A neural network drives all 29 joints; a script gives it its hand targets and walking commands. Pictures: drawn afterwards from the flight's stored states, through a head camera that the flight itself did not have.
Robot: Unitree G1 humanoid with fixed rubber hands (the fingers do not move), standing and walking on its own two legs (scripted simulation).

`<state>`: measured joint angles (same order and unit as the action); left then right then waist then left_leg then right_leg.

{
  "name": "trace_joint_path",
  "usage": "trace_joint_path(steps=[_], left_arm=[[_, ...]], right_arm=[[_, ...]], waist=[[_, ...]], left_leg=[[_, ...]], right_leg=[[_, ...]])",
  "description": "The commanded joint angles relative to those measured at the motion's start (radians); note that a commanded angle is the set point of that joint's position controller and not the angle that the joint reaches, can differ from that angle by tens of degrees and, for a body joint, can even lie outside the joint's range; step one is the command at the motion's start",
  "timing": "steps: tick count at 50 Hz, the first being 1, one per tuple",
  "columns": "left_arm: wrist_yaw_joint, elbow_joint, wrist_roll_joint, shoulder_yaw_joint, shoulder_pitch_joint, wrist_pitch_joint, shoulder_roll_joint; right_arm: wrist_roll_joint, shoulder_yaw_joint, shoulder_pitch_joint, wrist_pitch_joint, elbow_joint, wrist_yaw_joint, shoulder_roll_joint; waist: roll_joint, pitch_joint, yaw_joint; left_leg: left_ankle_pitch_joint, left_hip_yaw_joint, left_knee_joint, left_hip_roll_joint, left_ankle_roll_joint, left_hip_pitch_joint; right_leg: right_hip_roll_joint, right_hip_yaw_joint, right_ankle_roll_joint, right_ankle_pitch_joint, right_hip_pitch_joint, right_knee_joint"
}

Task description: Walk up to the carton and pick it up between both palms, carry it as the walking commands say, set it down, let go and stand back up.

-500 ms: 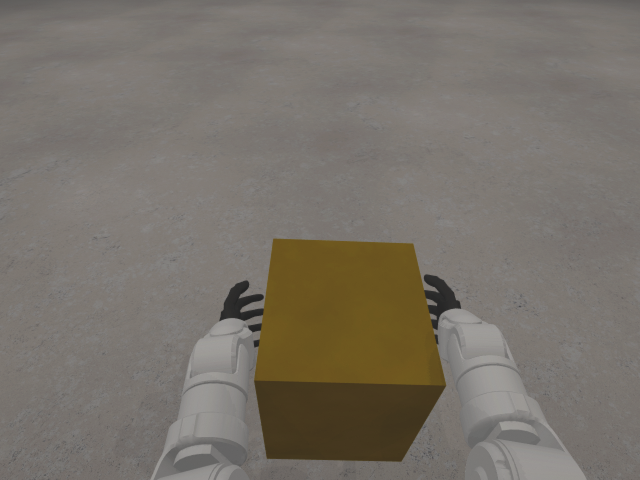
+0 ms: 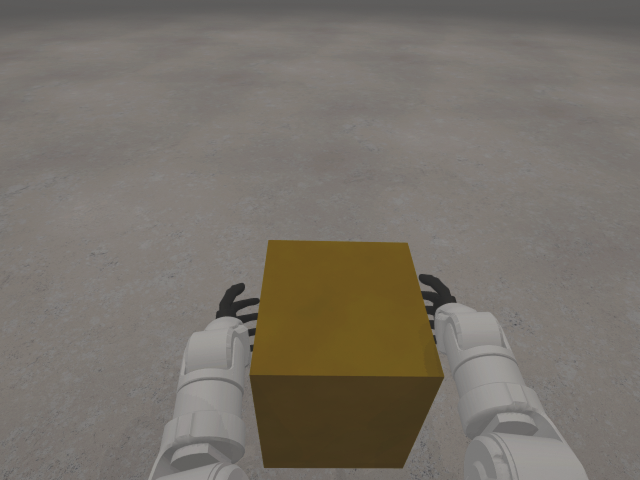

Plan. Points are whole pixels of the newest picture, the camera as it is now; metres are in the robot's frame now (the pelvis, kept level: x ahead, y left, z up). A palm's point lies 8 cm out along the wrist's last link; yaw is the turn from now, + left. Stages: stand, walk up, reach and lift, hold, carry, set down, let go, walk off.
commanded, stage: reach and lift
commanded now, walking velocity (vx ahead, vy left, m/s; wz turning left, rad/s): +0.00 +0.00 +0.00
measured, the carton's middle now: (336, 354) +0.32 -0.01 +0.00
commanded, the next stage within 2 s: hold in 1.08 s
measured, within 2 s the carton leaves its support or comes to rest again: neither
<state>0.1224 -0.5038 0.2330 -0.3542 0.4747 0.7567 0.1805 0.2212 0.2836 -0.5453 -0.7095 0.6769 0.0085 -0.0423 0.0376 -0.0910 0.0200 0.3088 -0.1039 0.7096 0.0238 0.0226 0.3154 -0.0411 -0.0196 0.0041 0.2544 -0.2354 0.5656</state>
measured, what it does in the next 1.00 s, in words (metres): stands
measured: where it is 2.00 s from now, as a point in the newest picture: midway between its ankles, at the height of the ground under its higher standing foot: outside the picture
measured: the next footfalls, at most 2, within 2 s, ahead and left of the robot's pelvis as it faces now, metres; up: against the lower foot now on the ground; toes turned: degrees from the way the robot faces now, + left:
none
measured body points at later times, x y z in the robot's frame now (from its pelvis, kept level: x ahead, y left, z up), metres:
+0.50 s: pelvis +0.01 -0.01 +0.00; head -0.07 +0.00 +0.45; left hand +0.33 +0.13 +0.06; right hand +0.33 -0.16 +0.05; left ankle +0.05 +0.09 -0.72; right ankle +0.04 -0.15 -0.72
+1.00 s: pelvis +0.00 -0.01 +0.01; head -0.08 +0.00 +0.45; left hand +0.31 +0.12 +0.06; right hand +0.31 -0.17 +0.05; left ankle +0.05 +0.09 -0.72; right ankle +0.04 -0.15 -0.72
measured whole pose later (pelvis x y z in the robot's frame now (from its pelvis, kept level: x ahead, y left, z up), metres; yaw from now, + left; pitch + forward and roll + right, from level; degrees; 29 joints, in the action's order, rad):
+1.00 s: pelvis +0.00 -0.01 +0.01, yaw +0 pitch -6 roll -3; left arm 0.12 -0.48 0.23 -0.33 0.43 0.78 0.19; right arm 0.22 0.26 -0.42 -0.74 0.57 0.00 -0.06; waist 0.04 -0.09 0.01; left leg 0.27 -0.10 0.64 0.02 0.02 0.25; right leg -0.04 -0.02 0.00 0.23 -0.18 0.52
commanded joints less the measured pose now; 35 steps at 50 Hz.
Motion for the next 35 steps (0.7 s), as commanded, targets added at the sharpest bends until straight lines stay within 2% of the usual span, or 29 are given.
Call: trace_joint_path(steps=[1,3,5,6,7,8,9,11,13,14,15,16,17,18,20,21,22,23,24,26,27,28,29,30,31,32,33,34,35], left_arm=[[-0.320,0.054,-0.269,0.587,0.776,-0.019,1.095],[-0.320,0.070,-0.263,0.574,0.752,-0.020,1.073],[-0.323,0.066,-0.261,0.562,0.737,-0.031,1.075],[-0.321,0.077,-0.254,0.567,0.733,-0.029,1.062],[-0.323,0.129,-0.285,0.603,0.751,-0.036,1.071],[-0.326,0.072,-0.261,0.588,0.698,-0.021,1.071],[-0.329,0.096,-0.283,0.599,0.733,-0.038,1.081],[-0.328,0.109,-0.288,0.601,0.714,-0.036,1.081],[-0.333,0.103,-0.284,0.623,0.684,-0.027,1.091],[-0.330,0.148,-0.295,0.635,0.705,-0.030,1.070],[-0.330,0.092,-0.276,0.610,0.651,-0.015,1.073],[-0.333,0.149,-0.291,0.629,0.683,-0.025,1.051],[-0.334,0.103,-0.276,0.599,0.616,-0.014,1.058],[-0.339,0.139,-0.287,0.630,0.622,-0.018,1.069],[-0.340,0.084,-0.270,0.603,0.564,-0.002,1.086],[-0.344,0.109,-0.287,0.630,0.589,-0.010,1.090],[-0.346,0.099,-0.277,0.607,0.569,-0.008,1.081],[-0.348,0.120,-0.279,0.624,0.574,-0.011,1.075],[-0.347,0.118,-0.298,0.632,0.582,-0.022,1.077],[-0.350,0.085,-0.280,0.630,0.530,-0.008,1.099],[-0.351,0.078,-0.271,0.605,0.501,-0.002,1.082],[-0.350,0.088,-0.271,0.607,0.520,-0.008,1.073],[-0.355,0.078,-0.257,0.581,0.538,-0.014,1.047],[-0.355,0.134,-0.284,0.648,0.541,-0.017,1.068],[-0.359,0.125,-0.284,0.623,0.566,-0.015,1.055],[-0.362,0.111,-0.282,0.622,0.540,-0.016,1.060],[-0.363,0.128,-0.285,0.629,0.538,-0.012,1.052],[-0.365,0.115,-0.268,0.612,0.551,-0.011,1.032],[-0.368,0.131,-0.277,0.615,0.551,-0.019,1.039]], right_arm=[[-0.247,-0.351,-0.618,0.026,-0.132,-0.286,-1.086],[-0.239,-0.346,-0.591,0.026,-0.129,-0.287,-1.105],[-0.257,-0.391,-0.621,0.034,-0.167,-0.281,-1.149],[-0.250,-0.375,-0.579,0.025,-0.126,-0.288,-1.138],[-0.256,-0.401,-0.571,0.028,-0.155,-0.286,-1.158],[-0.243,-0.376,-0.553,0.029,-0.153,-0.280,-1.124],[-0.266,-0.406,-0.633,0.041,-0.206,-0.281,-1.125],[-0.272,-0.425,-0.616,0.038,-0.217,-0.281,-1.145],[-0.269,-0.432,-0.570,0.034,-0.225,-0.279,-1.141],[-0.262,-0.420,-0.544,0.028,-0.199,-0.283,-1.145],[-0.267,-0.432,-0.541,0.021,-0.223,-0.280,-1.145],[-0.264,-0.432,-0.516,0.020,-0.205,-0.276,-1.170],[-0.242,-0.414,-0.492,0.011,-0.189,-0.277,-1.141],[-0.280,-0.454,-0.519,0.021,-0.254,-0.276,-1.159],[-0.262,-0.434,-0.502,0.015,-0.265,-0.276,-1.127],[-0.280,-0.463,-0.508,0.017,-0.281,-0.272,-1.142],[-0.269,-0.463,-0.526,0.017,-0.298,-0.271,-1.124],[-0.290,-0.492,-0.533,0.020,-0.315,-0.278,-1.146],[-0.310,-0.533,-0.592,0.027,-0.372,-0.277,-1.147],[-0.284,-0.503,-0.524,0.020,-0.337,-0.274,-1.130],[-0.283,-0.506,-0.526,0.010,-0.340,-0.272,-1.135],[-0.283,-0.501,-0.517,0.008,-0.322,-0.271,-1.137],[-0.285,-0.502,-0.551,0.006,-0.308,-0.273,-1.164],[-0.291,-0.518,-0.475,0.011,-0.302,-0.276,-1.178],[-0.284,-0.512,-0.494,0.004,-0.294,-0.270,-1.189],[-0.307,-0.536,-0.531,0.014,-0.347,-0.271,-1.184],[-0.276,-0.505,-0.468,0.005,-0.289,-0.270,-1.176],[-0.280,-0.507,-0.485,0.000,-0.285,-0.271,-1.191],[-0.275,-0.520,-0.507,-0.001,-0.313,-0.269,-1.198]], waist=[[0.042,-0.209,0.031],[0.039,-0.240,0.023],[0.022,-0.294,-0.004],[0.015,-0.270,0.003],[0.001,-0.285,0.001],[0.032,-0.269,0.020],[0.002,-0.296,0.012],[-0.001,-0.301,0.002],[0.038,-0.313,0.008],[0.028,-0.277,0.018],[0.009,-0.263,0.000],[0.002,-0.281,0.010],[-0.034,-0.278,0.013],[0.002,-0.304,-0.001],[0.000,-0.281,0.003],[0.010,-0.276,0.003],[-0.014,-0.294,0.004],[0.012,-0.286,-0.012],[-0.059,-0.306,-0.024],[0.001,-0.316,-0.009],[-0.023,-0.278,-0.021],[-0.019,-0.262,-0.013],[-0.028,-0.229,-0.034],[-0.003,-0.261,-0.016],[-0.032,-0.265,-0.018],[-0.025,-0.232,-0.037],[-0.036,-0.243,-0.010],[-0.023,-0.218,-0.029],[-0.068,-0.246,-0.029]], left_leg=[[0.022,-0.027,-0.294,-0.002,-0.041,-0.136],[-0.046,-0.004,-0.281,0.007,-0.040,-0.159],[-0.111,0.010,-0.262,0.022,-0.038,-0.169],[-0.118,-0.002,-0.276,0.011,-0.040,-0.177],[-0.135,-0.001,-0.272,0.009,-0.039,-0.204],[-0.131,0.000,-0.267,0.021,-0.042,-0.203],[-0.119,-0.015,-0.261,0.007,-0.037,-0.206],[-0.135,0.003,-0.262,0.020,-0.040,-0.199],[-0.159,0.009,-0.260,0.029,-0.043,-0.240],[-0.147,-0.009,-0.266,0.012,-0.038,-0.231],[-0.176,0.005,-0.267,0.025,-0.042,-0.225],[-0.175,0.009,-0.269,0.021,-0.040,-0.211],[-0.191,0.001,-0.274,0.020,-0.038,-0.241],[-0.219,0.012,-0.263,0.031,-0.041,-0.237],[-0.227,0.001,-0.272,0.029,-0.042,-0.234],[-0.242,-0.003,-0.269,0.025,-0.044,-0.250],[-0.229,-0.007,-0.275,0.030,-0.037,-0.227],[-0.205,0.004,-0.268,0.034,-0.036,-0.229],[-0.211,-0.004,-0.266,0.020,-0.031,-0.226],[-0.245,-0.004,-0.275,0.034,-0.041,-0.245],[-0.202,0.007,-0.278,0.036,-0.032,-0.226],[-0.174,0.004,-0.279,0.032,-0.030,-0.250],[-0.119,0.014,-0.280,0.032,-0.023,-0.207],[-0.210,0.012,-0.281,0.038,-0.031,-0.238],[-0.162,0.013,-0.277,0.036,-0.023,-0.221],[-0.156,0.020,-0.275,0.039,-0.021,-0.197],[-0.180,0.012,-0.279,0.035,-0.022,-0.225],[-0.121,0.024,-0.278,0.040,-0.018,-0.194],[-0.140,0.013,-0.278,0.038,-0.014,-0.201]], right_leg=[[-0.025,-0.059,0.023,-0.057,0.104,-0.067],[-0.022,-0.067,0.026,-0.073,0.118,-0.084],[-0.015,-0.077,0.023,-0.103,0.148,-0.095],[-0.019,-0.072,0.023,-0.121,0.138,-0.094],[-0.020,-0.074,0.023,-0.130,0.123,-0.093],[-0.017,-0.076,0.029,-0.119,0.122,-0.102],[-0.020,-0.076,0.023,-0.112,0.124,-0.081],[-0.020,-0.074,0.021,-0.116,0.140,-0.095],[-0.020,-0.082,0.025,-0.133,0.141,-0.107],[-0.020,-0.083,0.027,-0.130,0.116,-0.097],[-0.015,-0.080,0.023,-0.149,0.130,-0.107],[-0.016,-0.079,0.019,-0.163,0.147,-0.103],[-0.019,-0.081,0.018,-0.162,0.134,-0.113],[-0.019,-0.081,0.016,-0.192,0.161,-0.112],[-0.015,-0.081,0.021,-0.187,0.156,-0.118],[-0.014,-0.089,0.019,-0.201,0.155,-0.117],[-0.016,-0.084,0.017,-0.191,0.170,-0.127],[-0.015,-0.085,0.015,-0.175,0.159,-0.123],[-0.018,-0.080,0.007,-0.180,0.165,-0.109],[-0.022,-0.081,0.016,-0.193,0.163,-0.125],[-0.016,-0.082,0.010,-0.160,0.175,-0.135],[-0.013,-0.085,0.011,-0.117,0.137,-0.138],[-0.011,-0.085,0.008,-0.075,0.137,-0.140],[-0.016,-0.085,0.014,-0.174,0.146,-0.138],[-0.010,-0.087,0.009,-0.124,0.151,-0.142],[-0.007,-0.087,0.006,-0.134,0.157,-0.138],[-0.011,-0.085,0.008,-0.151,0.151,-0.141],[-0.004,-0.091,0.003,-0.104,0.145,-0.146],[-0.010,-0.091,-0.002,-0.114,0.155,-0.146]])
